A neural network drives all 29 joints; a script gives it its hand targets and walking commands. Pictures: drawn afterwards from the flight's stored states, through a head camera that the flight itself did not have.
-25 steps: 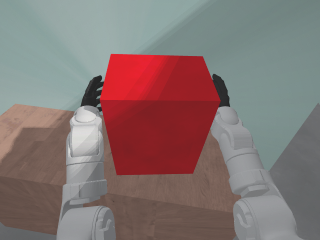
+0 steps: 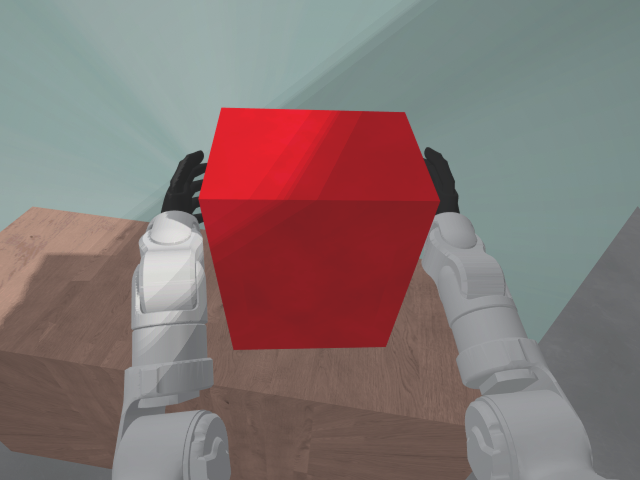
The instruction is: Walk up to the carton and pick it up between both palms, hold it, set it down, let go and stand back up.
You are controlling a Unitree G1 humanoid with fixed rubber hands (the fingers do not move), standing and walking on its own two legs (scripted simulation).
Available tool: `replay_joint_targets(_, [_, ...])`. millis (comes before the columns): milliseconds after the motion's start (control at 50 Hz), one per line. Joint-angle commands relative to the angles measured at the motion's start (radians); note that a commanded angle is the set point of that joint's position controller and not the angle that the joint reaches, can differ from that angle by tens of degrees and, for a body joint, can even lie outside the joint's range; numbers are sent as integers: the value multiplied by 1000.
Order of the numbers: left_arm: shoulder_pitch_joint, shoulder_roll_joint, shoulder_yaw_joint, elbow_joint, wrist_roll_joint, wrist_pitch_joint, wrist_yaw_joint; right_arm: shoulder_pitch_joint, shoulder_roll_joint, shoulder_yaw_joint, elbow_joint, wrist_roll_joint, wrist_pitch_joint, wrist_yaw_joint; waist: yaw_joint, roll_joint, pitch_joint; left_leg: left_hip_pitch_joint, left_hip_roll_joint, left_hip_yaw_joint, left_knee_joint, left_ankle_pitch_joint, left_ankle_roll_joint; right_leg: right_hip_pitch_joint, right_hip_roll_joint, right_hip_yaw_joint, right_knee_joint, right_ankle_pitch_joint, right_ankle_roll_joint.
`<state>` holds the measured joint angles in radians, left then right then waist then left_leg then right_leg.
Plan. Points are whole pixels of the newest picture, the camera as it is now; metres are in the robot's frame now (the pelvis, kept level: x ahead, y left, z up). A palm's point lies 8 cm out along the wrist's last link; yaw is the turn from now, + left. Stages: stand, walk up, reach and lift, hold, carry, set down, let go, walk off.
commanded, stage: hold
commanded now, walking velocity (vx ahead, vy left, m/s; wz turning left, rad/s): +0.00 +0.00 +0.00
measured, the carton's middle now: (312, 240) +0.38 -0.01 +0.16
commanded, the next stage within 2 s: none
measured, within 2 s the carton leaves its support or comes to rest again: neither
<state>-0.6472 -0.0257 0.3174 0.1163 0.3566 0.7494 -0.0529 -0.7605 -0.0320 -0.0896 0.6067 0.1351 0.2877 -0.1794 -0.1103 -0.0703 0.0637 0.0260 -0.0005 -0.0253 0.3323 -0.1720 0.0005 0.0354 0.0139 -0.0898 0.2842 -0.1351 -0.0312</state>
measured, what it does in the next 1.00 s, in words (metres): stands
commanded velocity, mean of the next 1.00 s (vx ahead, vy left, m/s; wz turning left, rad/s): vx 0.00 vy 0.00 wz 0.00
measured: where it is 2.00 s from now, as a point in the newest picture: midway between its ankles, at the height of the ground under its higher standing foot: outside the picture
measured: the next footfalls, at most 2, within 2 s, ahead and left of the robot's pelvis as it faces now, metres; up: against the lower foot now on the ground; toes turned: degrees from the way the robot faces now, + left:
none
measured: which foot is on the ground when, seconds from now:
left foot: down 0.00-1.00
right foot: down 0.00-1.00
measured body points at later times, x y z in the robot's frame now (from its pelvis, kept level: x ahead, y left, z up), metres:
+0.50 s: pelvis +0.01 +0.00 +0.00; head -0.04 +0.03 +0.45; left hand +0.38 +0.15 +0.20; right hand +0.39 -0.16 +0.21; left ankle +0.02 +0.12 -0.75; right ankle +0.03 -0.10 -0.75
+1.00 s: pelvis +0.00 -0.01 +0.00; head -0.05 +0.03 +0.45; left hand +0.38 +0.15 +0.20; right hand +0.38 -0.16 +0.20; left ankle +0.02 +0.12 -0.75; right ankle +0.03 -0.10 -0.75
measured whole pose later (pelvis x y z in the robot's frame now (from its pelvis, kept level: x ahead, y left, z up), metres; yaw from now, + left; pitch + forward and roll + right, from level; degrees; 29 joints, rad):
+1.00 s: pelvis +0.00 -0.01 +0.00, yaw +0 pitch -11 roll +0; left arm -0.61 -0.02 0.30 0.07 0.35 0.77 -0.07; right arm -0.71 -0.02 -0.07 0.55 0.12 0.30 -0.19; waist -0.10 -0.07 0.06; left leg 0.03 0.01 -0.02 0.32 -0.17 -0.01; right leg 0.04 0.02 -0.09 0.28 -0.14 -0.04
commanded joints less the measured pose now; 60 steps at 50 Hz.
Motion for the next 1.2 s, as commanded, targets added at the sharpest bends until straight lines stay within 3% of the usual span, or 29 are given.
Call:
replay_joint_targets(0, [-614, -442, -383, 1, -114, -43, -127, -665, 511, 313, -218, 43, -37, 118, 37, 53, -306, -39, -24, 57, -85, 101, 22, 115, 17, 0, -37, 37, 67])
replay_joint_targets(60, [-690, -471, -449, -134, -155, -60, -118, -696, 549, 330, -294, 63, -55, 125, 26, 85, -419, -7, -19, 55, -57, 179, 13, 127, 30, -3, -18, 87, 60])
replay_joint_targets(120, [-658, -499, -490, -140, -169, -59, -109, -689, 533, 352, -318, 73, -60, 112, 7, 108, -424, 66, -23, 47, -18, 280, -11, 91, 35, -4, -24, 133, 54])
replay_joint_targets(140, [-675, -492, -503, -152, -180, -65, -107, -664, 533, 335, -285, 72, -53, 112, -11, 130, -416, 57, -19, 43, -22, 257, -16, 86, 34, -7, -31, 104, 50])
replay_joint_targets(160, [-665, -509, -506, -132, -178, -63, -107, -681, 528, 340, -318, 71, -58, 113, 2, 122, -400, 32, -18, 42, -29, 239, -14, 85, 32, -5, -31, 96, 49])
replay_joint_targets(180, [-675, -493, -510, -139, -175, -62, -107, -663, 529, 330, -284, 62, -50, 112, -18, 113, -383, 28, -20, 42, -44, 198, -11, 87, 28, -7, -37, 71, 55])
replay_joint_targets(220, [-670, -477, -481, -102, -176, -60, -112, -677, 541, 329, -294, 56, -44, 110, 1, 78, -375, -30, -27, 49, -58, 145, 6, 106, 22, 3, -33, 73, 63])
replay_joint_targets(260, [-662, -465, -453, -74, -155, -57, -119, -646, 527, 304, -241, 34, -36, 113, -4, 94, -308, -45, -25, 47, -85, 70, 10, 110, 12, 6, -41, 17, 60])
replay_joint_targets(280, [-663, -474, -456, -83, -158, -58, -120, -668, 537, 311, -272, 43, -41, 114, 5, 93, -336, -50, -24, 46, -78, 114, 12, 120, 15, 3, -32, 60, 61])
replay_joint_targets(320, [-654, -485, -489, -127, -167, -61, -118, -662, 549, 342, -303, 65, -44, 108, -8, 110, -418, 16, -29, 44, -40, 218, 2, 134, 16, 9, -23, 152, 66])
replay_joint_targets(340, [-613, -483, -458, -86, -156, -56, -118, -657, 539, 357, -301, 71, -41, 105, 16, 91, -384, 11, -29, 47, -37, 231, 5, 131, 20, 9, -25, 150, 67])
replay_joint_targets(400, [-593, -476, -469, -146, -146, -52, -126, -609, 533, 363, -309, 75, -37, 94, -4, 105, -385, 42, -30, 42, -25, 302, -10, 139, 20, 2, -21, 210, 62])
replay_joint_targets(420, [-583, -456, -461, -139, -146, -49, -132, -594, 529, 368, -298, 79, -31, 89, -1, 80, -389, 47, -35, 51, -18, 288, -8, 154, 23, 3, -23, 208, 66])
replay_joint_targets(480, [-588, -464, -477, -172, -158, -54, -134, -609, 536, 399, -359, 101, -31, 83, 12, 94, -389, 36, -31, 45, -13, 344, -8, 165, 23, 7, -11, 264, 68])
replay_joint_targets(520, [-577, -459, -475, -168, -145, -43, -133, -594, 524, 387, -342, 94, -24, 86, 5, 105, -338, 29, -28, 44, -28, 289, -5, 140, 22, 9, -23, 194, 66])
replay_joint_targets(560, [-570, -449, -468, -173, -137, -36, -139, -585, 525, 388, -345, 93, -20, 84, 3, 99, -332, 16, -27, 43, -30, 268, -3, 162, 14, 11, -22, 204, 63])
replay_joint_targets(620, [-609, -494, -527, -239, -182, -50, -130, -633, 528, 404, -416, 103, -38, 91, -8, 110, -403, 50, -18, 33, -16, 320, -21, 134, 32, -10, -18, 185, 50])
replay_joint_targets(660, [-599, -495, -525, -188, -180, -52, -122, -633, 523, 396, -408, 92, -39, 96, -2, 104, -374, 50, -22, 31, -16, 308, -19, 114, 31, -3, -24, 170, 52])
replay_joint_targets(720, [-582, -485, -522, -206, -175, -50, -117, -610, 525, 398, -392, 85, -34, 100, 2, 104, -371, 54, -15, 36, -34, 272, -12, 109, 29, -5, -30, 136, 50])
replay_joint_targets(820, [-605, -454, -455, -134, -150, -40, -131, -618, 530, 348, -325, 53, -22, 104, 19, 72, -309, -23, -19, 54, -75, 121, 14, 114, 18, 1, -40, 58, 61])
replay_joint_targets(840, [-622, -470, -470, -148, -154, -40, -130, -625, 535, 348, -322, 54, -22, 106, 14, 90, -322, -19, -18, 52, -77, 122, 11, 108, 16, 5, -36, 52, 60])
replay_joint_targets(860, [-627, -448, -457, -138, -154, -43, -131, -624, 542, 343, -310, 54, -23, 106, 12, 72, -344, -18, -22, 55, -72, 126, 20, 123, 16, 6, -39, 67, 61])
replay_joint_targets(900, [-627, -472, -491, -175, -170, -49, -129, -630, 546, 368, -348, 69, -32, 106, 4, 117, -399, 16, -26, 51, -46, 212, 10, 139, 12, 13, -25, 147, 58])
replay_joint_targets(940, [-613, -468, -476, -140, -161, -47, -131, -616, 525, 351, -312, 48, -26, 99, -9, 88, -359, 25, -27, 45, -51, 203, 1, 120, 16, 1, -31, 121, 64])
replay_joint_targets(1000, [-607, -444, -444, -122, -138, -46, -141, -626, 528, 333, -316, 47, -32, 97, 7, 86, -333, -33, -32, 58, -71, 127, 12, 158, 6, 14, -35, 90, 70])
replay_joint_targets(1060, [-620, -476, -475, -136, -160, -55, -133, -658, 528, 358, -352, 62, -49, 99, 1, 108, -380, -1, -23, 46, -46, 220, 0, 144, 18, 1, -26, 129, 52])
replay_joint_targets(1120, [-596, -439, -407, -61, -117, -48, -138, -657, 529, 343, -302, 40, -42, 103, 28, 57, -315, -30, -33, 57, -71, 109, 24, 128, 7, 7, -40, 56, 69])
replay_joint_targets(1140, [-608, -439, -414, -73, -123, -49, -141, -642, 535, 329, -278, 37, -41, 104, 21, 60, -303, -41, -29, 60, -78, 106, 25, 126, 13, 2, -36, 62, 69])
replay_joint_targets(1180, [-667, -461, -472, -183, -162, -58, -132, -668, 555, 358, -351, 65, -55, 105, 10, 98, -414, -9, -29, 52, -51, 186, 15, 154, 11, 9, -16, 127, 64])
